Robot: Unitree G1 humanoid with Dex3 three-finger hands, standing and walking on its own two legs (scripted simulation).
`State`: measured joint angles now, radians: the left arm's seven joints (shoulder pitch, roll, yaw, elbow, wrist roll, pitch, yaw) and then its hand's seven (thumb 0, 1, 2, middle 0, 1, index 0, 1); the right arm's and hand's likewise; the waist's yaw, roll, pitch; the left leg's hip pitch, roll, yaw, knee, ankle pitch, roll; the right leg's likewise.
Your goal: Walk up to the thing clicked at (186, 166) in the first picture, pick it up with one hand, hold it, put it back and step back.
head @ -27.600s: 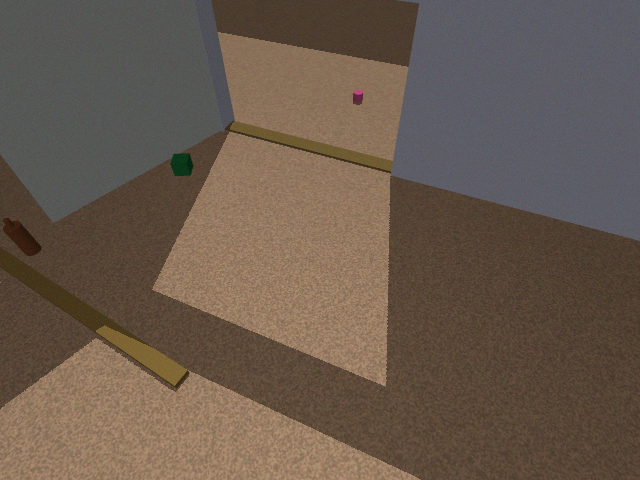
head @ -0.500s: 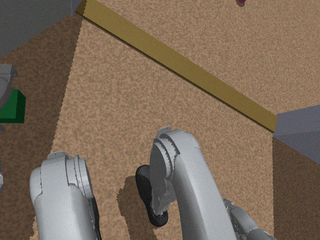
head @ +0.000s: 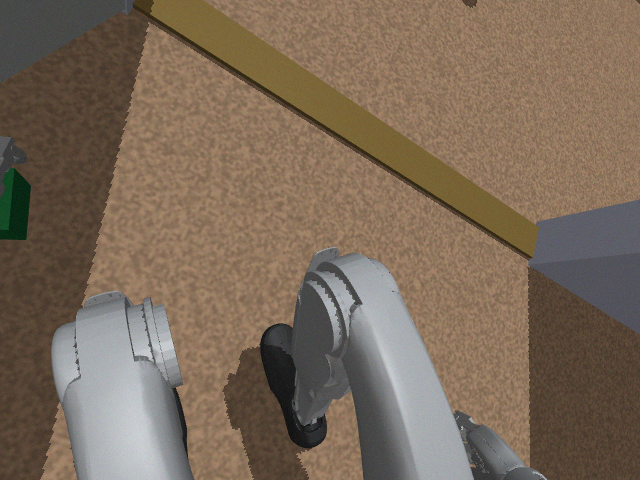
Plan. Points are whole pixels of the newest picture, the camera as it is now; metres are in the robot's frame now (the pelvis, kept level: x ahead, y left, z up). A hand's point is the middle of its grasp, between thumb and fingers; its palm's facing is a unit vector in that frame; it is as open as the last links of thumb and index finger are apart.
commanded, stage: rest palm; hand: left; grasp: from above
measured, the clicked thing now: out of the picture +0.45 +0.32 -0.27
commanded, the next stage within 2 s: close in 1.40 s
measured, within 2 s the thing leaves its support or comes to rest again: neither
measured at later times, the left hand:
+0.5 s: hand out of the picture +0.44 +0.33 -0.24, palm faces -0.49 -0.08 -0.87, open 14.4 cm
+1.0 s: hand out of the picture +0.42 +0.31 -0.23, palm faces -0.43 -0.02 -0.90, open 14.3 cm
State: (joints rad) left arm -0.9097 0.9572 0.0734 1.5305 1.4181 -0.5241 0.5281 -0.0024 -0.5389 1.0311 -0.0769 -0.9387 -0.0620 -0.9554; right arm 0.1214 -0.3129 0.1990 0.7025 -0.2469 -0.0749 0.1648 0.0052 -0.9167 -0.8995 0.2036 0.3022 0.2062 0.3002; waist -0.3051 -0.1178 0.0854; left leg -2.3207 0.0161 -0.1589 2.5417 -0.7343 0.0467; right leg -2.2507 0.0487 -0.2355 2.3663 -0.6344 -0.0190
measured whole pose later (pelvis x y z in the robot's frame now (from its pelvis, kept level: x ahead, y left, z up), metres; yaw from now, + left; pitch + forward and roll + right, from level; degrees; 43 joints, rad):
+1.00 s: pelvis +0.00 +0.01 +0.00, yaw -2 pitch +27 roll -14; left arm -0.91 0.94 -0.02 1.62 1.46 -0.44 0.67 0.00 -0.52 1.04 -0.08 -0.91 -0.06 -0.93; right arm 0.09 -0.31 0.25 0.71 -0.25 -0.15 0.20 0.01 -0.91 -0.90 0.20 0.30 0.21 0.30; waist -0.32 -0.13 0.05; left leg -2.33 0.03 -0.17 2.55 -0.73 0.07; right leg -2.24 0.07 -0.25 2.34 -0.62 0.01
